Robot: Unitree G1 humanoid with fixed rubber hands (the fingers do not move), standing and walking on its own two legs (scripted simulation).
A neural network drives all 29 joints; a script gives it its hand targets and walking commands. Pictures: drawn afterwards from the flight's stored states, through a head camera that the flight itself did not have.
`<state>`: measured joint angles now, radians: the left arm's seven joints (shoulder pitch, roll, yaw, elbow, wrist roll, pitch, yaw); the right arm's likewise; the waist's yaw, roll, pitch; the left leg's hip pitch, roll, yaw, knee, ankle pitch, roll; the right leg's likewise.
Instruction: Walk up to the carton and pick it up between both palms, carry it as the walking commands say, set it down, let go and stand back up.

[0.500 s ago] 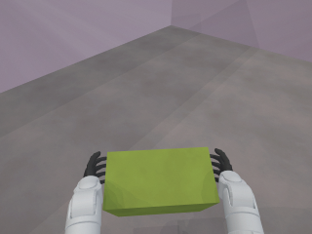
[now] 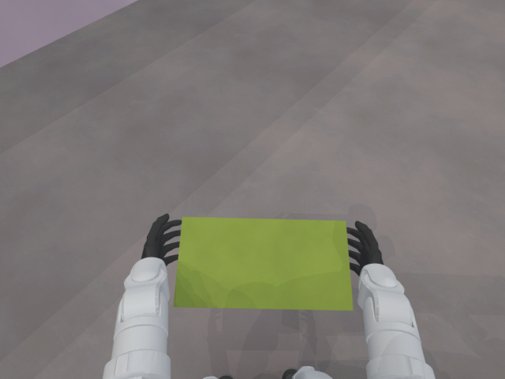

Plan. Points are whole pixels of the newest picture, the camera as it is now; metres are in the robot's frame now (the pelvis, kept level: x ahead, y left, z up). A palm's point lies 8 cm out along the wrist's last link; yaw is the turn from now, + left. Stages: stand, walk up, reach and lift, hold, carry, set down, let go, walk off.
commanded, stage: set down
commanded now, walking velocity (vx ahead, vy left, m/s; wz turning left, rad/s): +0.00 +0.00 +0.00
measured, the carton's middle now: (260, 268) +0.33 -0.01 -0.13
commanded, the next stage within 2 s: none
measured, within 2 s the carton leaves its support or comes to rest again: neither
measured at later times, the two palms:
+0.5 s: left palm (170, 264) +0.34 +0.17 -0.13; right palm (349, 277) +0.31 -0.18 -0.15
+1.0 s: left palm (183, 263) +0.38 +0.16 -0.21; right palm (337, 275) +0.34 -0.18 -0.23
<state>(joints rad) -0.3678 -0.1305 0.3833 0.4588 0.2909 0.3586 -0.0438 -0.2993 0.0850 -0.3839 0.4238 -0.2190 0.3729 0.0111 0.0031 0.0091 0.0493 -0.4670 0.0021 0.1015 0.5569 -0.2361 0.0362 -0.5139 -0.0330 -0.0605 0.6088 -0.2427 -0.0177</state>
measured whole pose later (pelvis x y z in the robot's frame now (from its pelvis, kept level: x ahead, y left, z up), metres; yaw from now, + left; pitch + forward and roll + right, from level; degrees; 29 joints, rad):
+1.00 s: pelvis -0.05 +0.01 -0.14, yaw +0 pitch +42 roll +2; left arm -0.71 -0.09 0.43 0.51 0.25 0.31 0.05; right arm -0.60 0.07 -0.45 0.43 -0.22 0.33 -0.07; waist 0.00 0.01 -0.23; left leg -1.59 -0.02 0.04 1.24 -0.39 0.02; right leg -1.62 -0.03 -0.03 1.25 -0.37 -0.02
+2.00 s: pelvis -0.08 +0.01 -0.28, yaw +1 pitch +49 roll +1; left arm -1.04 0.06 0.42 0.62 0.14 0.27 0.06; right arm -0.90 -0.03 -0.45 0.52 -0.14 0.30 -0.10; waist -0.01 0.01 -0.09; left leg -2.13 -0.02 0.04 1.74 -0.48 0.02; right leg -2.15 -0.03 -0.02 1.73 -0.45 -0.02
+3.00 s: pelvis -0.09 +0.01 -0.37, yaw +0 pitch +41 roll +0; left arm -1.26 0.23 0.27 0.89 0.00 0.18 0.08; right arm -1.23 -0.28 -0.27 0.91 0.04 0.19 -0.12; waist -0.03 0.01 0.21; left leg -2.26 -0.02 0.04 2.10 -0.55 0.03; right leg -2.27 -0.03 -0.02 2.09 -0.52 -0.02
